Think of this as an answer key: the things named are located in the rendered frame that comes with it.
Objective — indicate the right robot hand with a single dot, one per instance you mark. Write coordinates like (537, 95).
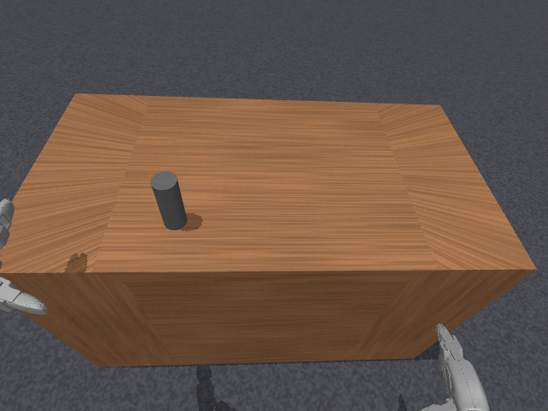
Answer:
(460, 378)

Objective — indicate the left robot hand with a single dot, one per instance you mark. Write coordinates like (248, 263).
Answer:
(10, 295)

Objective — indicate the can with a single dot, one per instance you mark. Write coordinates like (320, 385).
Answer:
(168, 196)

